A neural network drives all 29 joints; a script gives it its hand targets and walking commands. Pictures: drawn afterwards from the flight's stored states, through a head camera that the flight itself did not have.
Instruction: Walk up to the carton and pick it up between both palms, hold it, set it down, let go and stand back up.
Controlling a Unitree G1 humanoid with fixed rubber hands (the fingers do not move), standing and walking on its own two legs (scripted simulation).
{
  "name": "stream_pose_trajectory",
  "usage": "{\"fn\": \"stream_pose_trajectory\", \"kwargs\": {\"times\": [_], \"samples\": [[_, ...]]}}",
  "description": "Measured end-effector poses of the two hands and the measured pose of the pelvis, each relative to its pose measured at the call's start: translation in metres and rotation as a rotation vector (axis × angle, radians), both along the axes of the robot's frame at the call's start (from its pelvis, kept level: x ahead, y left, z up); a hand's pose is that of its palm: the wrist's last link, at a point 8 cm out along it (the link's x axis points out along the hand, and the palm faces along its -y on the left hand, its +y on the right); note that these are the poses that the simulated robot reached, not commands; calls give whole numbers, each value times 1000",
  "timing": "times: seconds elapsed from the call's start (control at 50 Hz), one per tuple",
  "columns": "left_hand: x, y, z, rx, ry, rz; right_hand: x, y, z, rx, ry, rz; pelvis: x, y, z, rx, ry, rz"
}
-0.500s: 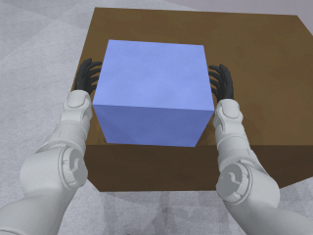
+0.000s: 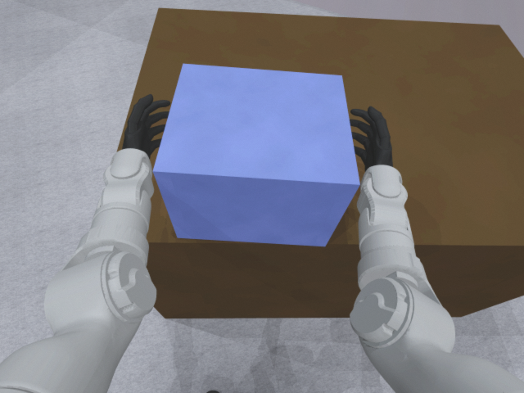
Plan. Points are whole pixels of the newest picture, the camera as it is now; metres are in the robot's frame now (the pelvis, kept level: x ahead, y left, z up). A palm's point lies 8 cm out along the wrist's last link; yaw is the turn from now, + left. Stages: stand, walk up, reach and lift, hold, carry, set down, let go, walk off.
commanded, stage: set down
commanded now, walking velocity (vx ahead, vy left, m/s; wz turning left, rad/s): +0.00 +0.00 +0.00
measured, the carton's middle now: (257, 159) +0.49 +0.01 +0.01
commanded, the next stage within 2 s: none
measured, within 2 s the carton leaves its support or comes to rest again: neither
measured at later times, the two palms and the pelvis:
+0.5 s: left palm (138, 150) +0.45 +0.20 +0.07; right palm (376, 163) +0.43 -0.17 +0.08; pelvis +0.00 -0.01 +0.00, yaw +0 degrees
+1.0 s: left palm (112, 151) +0.46 +0.24 +0.06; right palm (402, 156) +0.46 -0.22 +0.07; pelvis -0.01 -0.01 -0.03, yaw +1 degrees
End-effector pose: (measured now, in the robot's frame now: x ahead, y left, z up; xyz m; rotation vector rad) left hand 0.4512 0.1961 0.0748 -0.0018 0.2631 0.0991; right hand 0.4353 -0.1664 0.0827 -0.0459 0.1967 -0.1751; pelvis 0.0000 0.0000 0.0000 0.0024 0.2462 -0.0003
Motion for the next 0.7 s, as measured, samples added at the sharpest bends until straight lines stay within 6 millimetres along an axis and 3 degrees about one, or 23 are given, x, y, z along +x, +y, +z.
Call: {"fn": "stream_pose_trajectory", "kwargs": {"times": [0.48, 0.7], "samples": [[-2, 1, -2, 8, -12, -2, -2, -1, -3, -34, 18, 11, -3, -7, 0, 5, 2, 5], [9, 2, -12, 50, 72, -3, 9, -7, -16, -1, 142, 56, -4, -7, -13, -22, 157, 3]]}}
